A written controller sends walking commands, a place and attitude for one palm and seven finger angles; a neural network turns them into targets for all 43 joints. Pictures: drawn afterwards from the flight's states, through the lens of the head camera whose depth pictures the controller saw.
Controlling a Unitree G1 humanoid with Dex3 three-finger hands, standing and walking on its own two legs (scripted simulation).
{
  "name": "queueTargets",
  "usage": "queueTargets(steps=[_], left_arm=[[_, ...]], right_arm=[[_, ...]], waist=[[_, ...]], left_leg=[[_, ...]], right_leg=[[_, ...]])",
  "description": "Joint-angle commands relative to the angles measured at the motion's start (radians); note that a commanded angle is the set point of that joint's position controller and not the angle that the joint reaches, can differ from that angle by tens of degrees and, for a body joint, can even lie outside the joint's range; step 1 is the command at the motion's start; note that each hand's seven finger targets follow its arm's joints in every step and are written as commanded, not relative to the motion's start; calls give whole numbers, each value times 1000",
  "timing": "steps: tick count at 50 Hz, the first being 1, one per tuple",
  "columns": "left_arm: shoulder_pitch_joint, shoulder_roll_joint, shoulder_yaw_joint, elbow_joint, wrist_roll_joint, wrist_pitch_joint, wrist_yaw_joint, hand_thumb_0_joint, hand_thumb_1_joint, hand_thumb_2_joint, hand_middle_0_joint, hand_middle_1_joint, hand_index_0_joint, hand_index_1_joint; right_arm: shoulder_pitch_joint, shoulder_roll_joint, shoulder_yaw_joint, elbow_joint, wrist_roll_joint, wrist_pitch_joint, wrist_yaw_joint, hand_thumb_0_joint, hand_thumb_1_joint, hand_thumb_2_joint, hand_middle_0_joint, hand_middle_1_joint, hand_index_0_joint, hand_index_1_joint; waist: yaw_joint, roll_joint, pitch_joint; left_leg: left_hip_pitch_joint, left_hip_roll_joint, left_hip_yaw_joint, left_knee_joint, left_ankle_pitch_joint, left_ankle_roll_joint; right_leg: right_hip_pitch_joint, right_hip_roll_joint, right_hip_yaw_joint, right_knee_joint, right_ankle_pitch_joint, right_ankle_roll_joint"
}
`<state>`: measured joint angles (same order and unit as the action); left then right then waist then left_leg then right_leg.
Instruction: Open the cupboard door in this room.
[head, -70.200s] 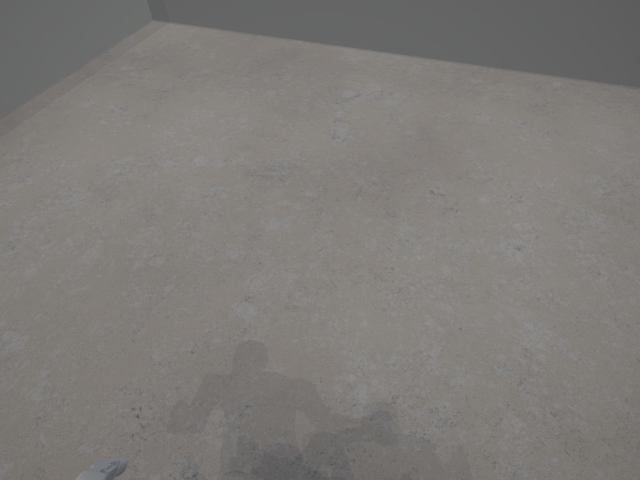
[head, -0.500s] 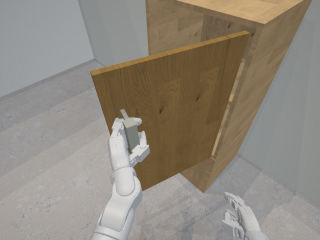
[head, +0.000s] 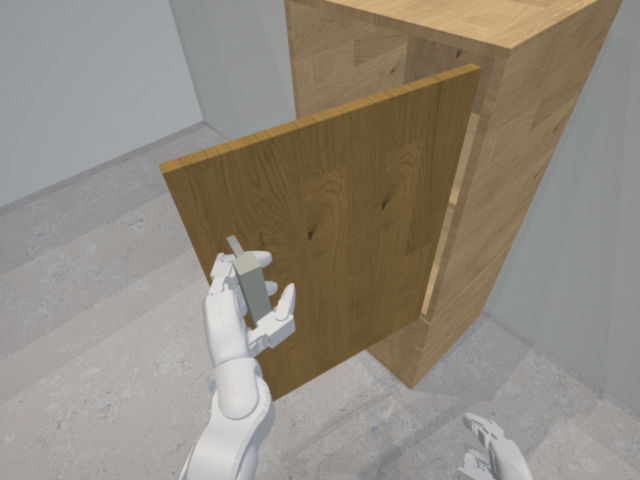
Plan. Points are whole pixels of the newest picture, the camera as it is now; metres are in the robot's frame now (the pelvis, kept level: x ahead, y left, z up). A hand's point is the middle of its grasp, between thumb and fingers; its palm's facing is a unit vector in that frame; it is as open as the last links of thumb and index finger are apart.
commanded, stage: open thumb and fingers to let go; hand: left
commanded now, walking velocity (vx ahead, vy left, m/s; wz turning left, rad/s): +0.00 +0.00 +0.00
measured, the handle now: (248, 283) +0.33 +0.11 +0.10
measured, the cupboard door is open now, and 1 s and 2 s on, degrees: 77 82 80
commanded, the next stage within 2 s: slide the hand sideways off the handle in 0.56 s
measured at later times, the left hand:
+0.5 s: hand (270, 318) +0.28 +0.08 +0.10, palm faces +0.28 -0.96 +0.00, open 14.9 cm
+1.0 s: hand (274, 358) +0.23 +0.06 +0.10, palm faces -0.17 -0.99 +0.03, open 16.3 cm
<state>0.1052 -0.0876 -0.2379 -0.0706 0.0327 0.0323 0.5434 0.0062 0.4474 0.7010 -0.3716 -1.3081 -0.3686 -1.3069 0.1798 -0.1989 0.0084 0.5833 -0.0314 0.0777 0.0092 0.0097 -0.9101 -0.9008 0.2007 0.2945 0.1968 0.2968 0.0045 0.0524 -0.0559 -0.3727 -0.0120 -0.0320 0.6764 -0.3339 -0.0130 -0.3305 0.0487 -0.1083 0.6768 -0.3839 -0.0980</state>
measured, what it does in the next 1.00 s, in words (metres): stands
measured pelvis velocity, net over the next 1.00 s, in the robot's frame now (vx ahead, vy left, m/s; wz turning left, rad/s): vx -0.01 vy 0.04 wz -0.04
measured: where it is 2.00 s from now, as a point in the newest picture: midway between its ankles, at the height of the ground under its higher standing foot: outside the picture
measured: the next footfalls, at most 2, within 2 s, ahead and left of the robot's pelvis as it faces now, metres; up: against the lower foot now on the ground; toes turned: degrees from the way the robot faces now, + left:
none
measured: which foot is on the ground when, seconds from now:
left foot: down 0.00-1.00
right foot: down 0.00-1.00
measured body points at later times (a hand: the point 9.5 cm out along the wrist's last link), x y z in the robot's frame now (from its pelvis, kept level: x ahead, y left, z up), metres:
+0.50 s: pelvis +0.00 +0.02 +0.00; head -0.01 +0.00 +0.45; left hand +0.26 +0.13 +0.10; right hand +0.19 -0.19 -0.09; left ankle +0.01 +0.13 -0.72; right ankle -0.01 -0.05 -0.72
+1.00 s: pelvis -0.01 +0.04 -0.01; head -0.02 +0.03 +0.44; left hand +0.23 +0.12 +0.10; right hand +0.16 -0.17 -0.09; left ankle +0.01 +0.13 -0.72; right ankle -0.01 -0.05 -0.72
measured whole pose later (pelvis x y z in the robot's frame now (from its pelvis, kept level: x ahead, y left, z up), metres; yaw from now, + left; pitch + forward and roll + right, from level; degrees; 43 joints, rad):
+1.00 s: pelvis -0.01 +0.04 -0.01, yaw -2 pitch +1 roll +0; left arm 0.22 0.02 -0.33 -0.15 -0.04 -0.09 0.14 -0.01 -0.50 0.30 -0.16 -0.32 -0.15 -0.33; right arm 0.23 -0.21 0.04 0.49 0.02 0.01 0.02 0.01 -0.91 -0.90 0.20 0.29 0.20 0.30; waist 0.00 0.05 -0.04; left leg -0.41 -0.04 0.03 0.74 -0.35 0.05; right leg -0.38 0.02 -0.05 0.74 -0.39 -0.04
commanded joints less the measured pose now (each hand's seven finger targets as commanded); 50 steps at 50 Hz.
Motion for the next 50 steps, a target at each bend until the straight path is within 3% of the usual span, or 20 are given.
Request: queueTargets(steps=[1,7,9,11,14,16,18,22,27,33,34,35,36,37,38,39,41,43,45,50], left_arm=[[-153,-92,-50,-237,16,-82,-19,0,-80,480,-330,-1245,-330,-1245],[-145,-85,-49,-260,15,-103,-12,0,-500,300,-300,-1200,-300,-1200],[-145,-83,-45,-247,16,-106,-9,0,-500,300,-300,-1200,-300,-1200],[-141,-97,-61,-256,21,-107,-6,0,-500,300,-283,-1100,-283,-1100],[-166,-118,-80,-247,23,-107,-1,0,-500,300,-258,-950,-258,-950],[-143,-129,-91,-252,23,-103,-2,0,-500,300,-242,-850,-242,-850],[-154,-135,-95,-244,19,-98,-3,0,-500,300,-225,-750,-225,-750],[-191,-148,-107,-238,25,-86,2,0,-500,300,-192,-550,-192,-550],[-197,-153,-103,-234,20,-65,12,0,-500,300,-150,-300,-150,-300],[-175,-170,-101,-252,13,-40,18,0,-500,300,-150,-300,-150,-300],[-199,-54,-299,-259,103,-96,-191,0,-500,300,-150,-300,-150,-300],[-264,0,-240,-329,55,-148,-303,0,-500,300,-150,-300,-150,-300],[-239,34,-230,-338,32,-182,-387,0,-500,300,-150,-300,-150,-300],[-240,63,-211,-328,5,-206,-457,0,-500,300,-150,-300,-150,-300],[-217,60,-191,-328,-28,-217,-498,0,-500,300,-150,-300,-150,-300],[-211,43,-184,-331,-59,-224,-518,0,-500,300,-150,-300,-150,-300],[-174,3,-167,-291,-106,-218,-505,0,-500,300,-150,-300,-150,-300],[-170,33,-113,-314,-115,-215,-457,0,-500,300,-150,-300,-150,-300],[-118,76,-73,-317,-92,-205,-414,0,-500,300,-150,-300,-150,-300],[-14,116,-31,-337,-46,-195,-367,0,-500,300,-150,-300,-150,-300]], right_arm=[[-133,-62,-16,-194,7,-58,-2,0,-900,-900,200,300,200,300],[-143,-61,-16,-199,5,-71,-6,0,-900,-900,200,300,200,300],[-147,-61,-15,-197,4,-74,-7,0,-900,-900,200,300,200,300],[-148,-59,-17,-198,5,-76,-2,0,-900,-900,200,300,200,300],[-143,-61,-16,-198,4,-82,0,0,-900,-900,200,300,200,300],[-149,-60,-17,-200,5,-82,3,0,-900,-900,200,300,200,300],[-147,-61,-15,-201,6,-81,5,0,-900,-900,200,300,200,300],[-155,-63,-15,-197,7,-74,9,0,-900,-900,200,300,200,300],[-165,-60,-14,-196,9,-66,17,0,-900,-900,200,300,200,300],[-178,-57,-15,-200,10,-55,26,0,-900,-900,200,300,200,300],[-110,-103,-13,-194,14,-45,37,0,-900,-900,200,300,200,300],[-83,-96,-28,-218,29,-45,30,0,-900,-900,200,300,200,300],[-86,-92,-21,-239,33,-58,22,0,-900,-900,200,300,200,300],[-74,-92,-13,-246,39,-67,13,0,-900,-900,200,300,200,300],[-74,-87,-9,-262,45,-77,6,0,-900,-900,200,300,200,300],[-82,-84,-6,-274,51,-90,1,0,-900,-900,200,300,200,300],[-91,-82,3,-280,61,-111,-3,0,-900,-900,200,300,200,300],[-100,-86,1,-283,60,-126,-5,0,-900,-900,200,300,200,300],[-99,-90,1,-284,58,-128,3,0,-900,-900,200,300,200,300],[-94,-87,4,-299,49,-113,19,0,-900,-900,200,300,200,300]], waist=[[-1,-157,-182],[0,-155,-161],[-2,-171,-145],[4,-131,-155],[-6,-159,-154],[-1,-125,-154],[-4,-144,-153],[-9,-121,-148],[3,-109,-167],[10,-118,-171],[-100,-142,-69],[-70,-96,-172],[-52,-59,-203],[-62,-77,-199],[-48,-86,-200],[-50,-93,-188],[-43,-118,-111],[-24,-136,-124],[-1,-97,-129],[20,-109,-135]], left_leg=[[81,-16,7,-8,191,38],[87,-18,9,-3,178,41],[82,-19,9,-1,166,41],[101,-15,10,-5,178,40],[103,-13,7,-2,177,42],[113,-9,9,-4,190,42],[108,-8,7,-1,190,42],[118,-2,6,-3,192,41],[114,4,-1,-6,199,38],[106,10,-1,-2,204,34],[138,1,-4,-18,212,51],[147,3,-3,-15,232,55],[153,1,3,-9,237,58],[147,0,-1,-7,226,60],[134,3,-3,-13,198,58],[129,3,-4,-16,165,58],[100,11,-23,-39,86,51],[93,11,-28,-53,47,49],[84,10,-24,-63,48,45],[67,12,0,-64,82,46]], right_leg=[[74,-118,161,-160,425,104],[53,-116,168,-175,373,102],[43,-116,171,-185,340,102],[35,-106,151,-171,325,90],[15,-99,135,-162,311,91],[8,-91,119,-148,317,83],[3,-87,113,-143,314,83],[-22,-76,94,-133,268,72],[-26,-63,74,-108,251,62],[-28,-55,60,-97,239,57],[-80,-55,105,-87,314,65],[-38,-58,99,-59,356,58],[-26,-58,100,-45,373,58],[-34,-59,97,-45,365,59],[-33,-55,94,-46,321,58],[-48,-51,91,-59,270,61],[-90,-40,69,-76,147,61],[-89,-38,68,-85,85,63],[-76,-37,67,-76,75,57],[-43,-38,74,-72,109,53]])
